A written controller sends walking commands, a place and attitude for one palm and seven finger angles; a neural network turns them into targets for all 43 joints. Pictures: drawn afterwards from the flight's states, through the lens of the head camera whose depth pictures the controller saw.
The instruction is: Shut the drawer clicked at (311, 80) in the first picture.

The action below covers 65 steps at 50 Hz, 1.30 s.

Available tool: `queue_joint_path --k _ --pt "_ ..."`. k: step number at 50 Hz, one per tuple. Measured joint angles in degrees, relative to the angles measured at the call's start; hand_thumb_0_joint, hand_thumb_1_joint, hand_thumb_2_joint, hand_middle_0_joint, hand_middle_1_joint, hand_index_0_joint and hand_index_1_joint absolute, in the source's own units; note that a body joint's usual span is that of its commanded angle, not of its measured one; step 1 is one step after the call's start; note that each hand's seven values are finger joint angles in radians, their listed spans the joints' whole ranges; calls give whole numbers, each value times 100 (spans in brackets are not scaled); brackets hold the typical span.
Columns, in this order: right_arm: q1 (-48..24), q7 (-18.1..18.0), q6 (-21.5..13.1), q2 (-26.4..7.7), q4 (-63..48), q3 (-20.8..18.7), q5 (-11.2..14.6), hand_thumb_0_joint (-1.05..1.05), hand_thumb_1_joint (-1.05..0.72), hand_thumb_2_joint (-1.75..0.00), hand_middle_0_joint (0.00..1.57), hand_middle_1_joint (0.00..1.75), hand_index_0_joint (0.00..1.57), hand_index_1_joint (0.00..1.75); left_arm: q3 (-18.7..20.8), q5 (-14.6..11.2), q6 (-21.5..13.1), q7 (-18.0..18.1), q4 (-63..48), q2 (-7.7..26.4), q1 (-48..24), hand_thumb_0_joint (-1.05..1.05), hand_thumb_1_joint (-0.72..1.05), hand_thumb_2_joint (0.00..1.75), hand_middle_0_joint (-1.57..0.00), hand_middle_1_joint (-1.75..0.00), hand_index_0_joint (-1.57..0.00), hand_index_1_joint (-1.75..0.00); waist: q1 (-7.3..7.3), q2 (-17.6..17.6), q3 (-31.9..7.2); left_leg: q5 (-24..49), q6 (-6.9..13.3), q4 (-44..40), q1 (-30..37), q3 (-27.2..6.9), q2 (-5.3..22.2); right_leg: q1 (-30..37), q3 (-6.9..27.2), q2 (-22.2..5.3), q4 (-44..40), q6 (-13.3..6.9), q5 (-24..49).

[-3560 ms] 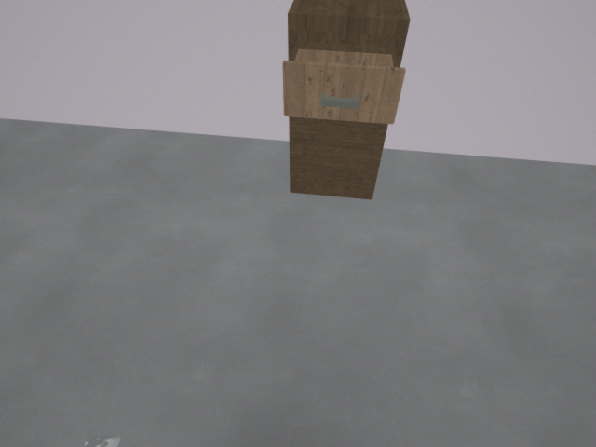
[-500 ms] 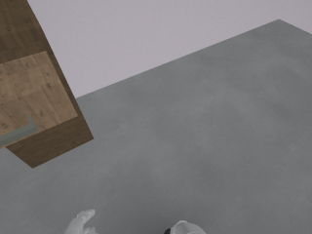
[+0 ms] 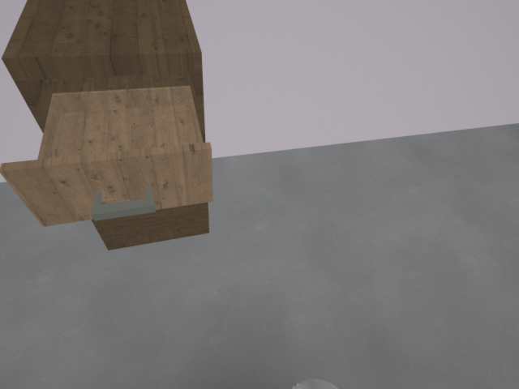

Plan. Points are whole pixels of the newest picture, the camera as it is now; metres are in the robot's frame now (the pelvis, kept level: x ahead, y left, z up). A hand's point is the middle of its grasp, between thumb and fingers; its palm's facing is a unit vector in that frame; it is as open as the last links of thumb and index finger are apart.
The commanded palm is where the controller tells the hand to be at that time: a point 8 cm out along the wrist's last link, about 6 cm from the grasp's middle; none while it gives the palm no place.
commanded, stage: turn to face it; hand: left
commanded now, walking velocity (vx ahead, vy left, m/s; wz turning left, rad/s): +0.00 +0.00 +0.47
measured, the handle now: (124, 200) +0.46 +0.30 -0.07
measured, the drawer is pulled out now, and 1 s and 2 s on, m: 0.29 0.29 0.29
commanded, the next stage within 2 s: take the last steps up to it in 0.44 s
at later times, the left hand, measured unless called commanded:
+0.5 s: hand out of the picture +0.04 +0.14 -0.14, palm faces +0.25 -0.93 -0.27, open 7.4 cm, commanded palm none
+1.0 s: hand out of the picture -0.12 +0.15 -0.17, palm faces +0.38 -0.91 -0.15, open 7.4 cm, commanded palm none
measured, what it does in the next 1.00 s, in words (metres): steps on the spot, turning left: right foot, then left foot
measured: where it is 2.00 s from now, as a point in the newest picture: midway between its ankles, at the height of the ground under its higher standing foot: (223, 387)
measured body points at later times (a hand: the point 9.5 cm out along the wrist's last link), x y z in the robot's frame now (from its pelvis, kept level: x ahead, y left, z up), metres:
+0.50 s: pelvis +0.00 -0.06 +0.00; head +0.01 -0.09 +0.45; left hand +0.02 +0.19 -0.12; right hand +0.11 -0.30 -0.16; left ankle -0.02 +0.07 -0.68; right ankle +0.02 -0.16 -0.73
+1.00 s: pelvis +0.02 +0.00 +0.01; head +0.01 +0.03 +0.46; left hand -0.13 +0.20 -0.16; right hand +0.14 -0.21 -0.13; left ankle -0.05 +0.07 -0.73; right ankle +0.03 -0.14 -0.68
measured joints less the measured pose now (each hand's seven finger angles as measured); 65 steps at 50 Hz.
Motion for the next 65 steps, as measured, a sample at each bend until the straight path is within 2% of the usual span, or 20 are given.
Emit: queue_joint_path --k 4,9,15,18,19,20,21,23,25,27,30,37,41,44,46,48,51,54,59,65 --pt "-21 -18 -8 -21 1 20 39 0 -91 -89 20 30 20 30 17 -15 -8 0 11 85 80 0 91 90 -20 -30 -20 -30 44 77 -1 329 28 -606 248 -173 -127 -82 320 -37 84 128 413" --pt "-52 -7 22 -56 -1 -1 41 0 -91 -89 20 30 21 30 9 -31 21 34 -4 107 46 0 91 90 -20 -30 -20 -30 31 172 -15 505 8 -888 385 -429 -245 181 466 -39 -487 220 329" --pt "-138 20 119 -142 -1 -54 9 0 -91 -89 20 30 21 30 -74 -61 -1 55 -118 -27 -137 0 91 90 -20 -30 -20 -30 -48 303 7 537 -106 -805 331 -694 -337 639 416 128 -1594 151 37" --pt "-175 32 168 -221 3 -91 13 0 -91 -89 20 30 21 30 -143 -79 -86 58 -207 -146 -186 0 91 90 -20 -30 -20 -30 -67 396 0 485 -212 -609 212 -805 -380 1004 367 260 -2403 72 330" --pt "-173 38 179 -246 4 -104 28 0 -91 -89 20 30 21 30 -168 -80 -133 58 -244 -177 -175 0 91 90 -20 -30 -20 -30 -59 411 -17 440 -258 -488 145 -836 -409 1202 338 282 -2853 52 614" --pt "-163 46 185 -272 2 -120 54 0 -91 -89 20 30 21 30 -190 -63 -194 65 -275 -205 -152 0 91 90 -20 -30 -20 -30 -38 419 -45 364 -310 -302 43 -858 -441 1363 321 280 -3245 -81 831" --pt "-191 45 208 -315 23 -150 74 0 -91 -89 20 30 21 30 -211 -33 -237 73 -268 -272 -156 0 91 90 -20 -30 -20 -30 -23 503 -26 -45 -364 52 -92 -889 -424 1365 266 314 -3226 -249 855" --pt "-193 46 285 -377 42 -211 62 0 -91 -89 20 30 21 30 -281 -13 -251 64 -288 -380 -105 0 91 90 -20 -30 -20 -30 -42 579 -42 -789 -424 1114 -449 -875 -456 1401 125 274 -3172 -423 788" --pt "-200 73 341 -422 84 -249 39 0 -91 -89 20 30 20 29 -304 -12 -248 64 -295 -465 -20 0 91 90 -20 -30 -20 -30 -33 591 -63 -841 -479 2113 -727 -775 -404 1516 24 217 -3310 -467 820" --pt "-213 101 351 -446 119 -264 29 0 -91 -89 20 30 20 29 -317 -16 -259 55 -282 -511 57 0 91 90 -20 -30 -20 -30 -31 573 -57 -636 -547 2750 -869 -701 -283 1612 -57 181 -3461 -481 900" --pt "-202 116 343 -440 179 -263 23 0 -91 -89 20 30 20 29 -316 -6 -304 62 -233 -538 160 0 91 90 -20 -30 -20 -30 -16 516 -37 -435 -640 2926 -825 -662 -91 1710 -189 135 -3629 -494 989" --pt "-176 195 325 -368 374 -203 -18 0 -91 -89 19 30 20 29 -302 46 -468 -12 24 -449 639 0 92 90 -20 -30 -20 -30 213 371 -121 -477 -623 1881 -319 -427 228 1856 -427 76 -3978 -443 1120" --pt "-244 220 204 -258 365 -150 5 1 -91 -89 19 30 20 29 -267 81 -456 -47 306 -351 963 0 91 90 -20 -30 -20 -30 381 200 -173 -709 -483 875 57 -208 208 1872 -450 -9 -4083 -356 1137" --pt "-252 191 7 -171 318 -78 26 1 -91 -89 19 30 20 29 -233 42 -401 -70 547 -282 1205 0 91 90 -20 -30 -20 -30 437 134 -222 -402 -397 -321 603 -33 143 1816 -449 -48 -3868 -229 979" --pt "-251 133 -142 -66 321 -46 21 0 -91 -89 19 30 20 29 -219 10 -313 -88 720 -230 1298 0 91 90 -20 -30 -20 -30 399 42 -217 -197 -282 -522 746 0 60 1585 -336 -111 -3174 -231 414" --pt "-139 93 -222 58 312 22 7 0 -91 -89 20 30 20 29 -212 38 -208 -101 848 -199 1317 0 91 90 -20 -30 -20 -30 345 -17 -242 -256 -204 -548 898 67 21 1169 -132 -61 -2076 -302 -49" --pt "139 -40 -328 77 372 13 27 0 -94 -89 20 30 21 30 -200 62 -203 -151 888 -186 1162 1 91 90 -20 -30 -20 -30 197 0 -256 -177 -156 -990 1273 47 -34 538 1 -34 -862 -336 255" --pt "437 -75 -395 113 564 74 44 -1 -94 -89 20 30 21 30 -182 47 -291 -182 762 -151 834 1 91 90 -20 -30 -20 -30 150 -38 -172 -45 -114 -1460 1653 27 -124 13 101 -83 -364 -291 730" --pt "936 -106 -420 248 898 147 61 0 -93 -89 20 30 20 30 -168 21 -316 -182 488 -155 224 1 91 90 -20 -30 -20 -30 83 -66 -73 -105 -118 -1841 2118 38 -213 -560 124 -108 -390 -255 1227" --pt "1328 -125 -407 339 1130 157 3 0 -92 -89 20 30 20 29 -211 -13 -306 -200 245 -251 -454 0 91 90 -19 -30 -20 -30 -200 63 111 -491 -222 -1862 2543 80 -211 -465 -54 -46 -1725 -405 1365"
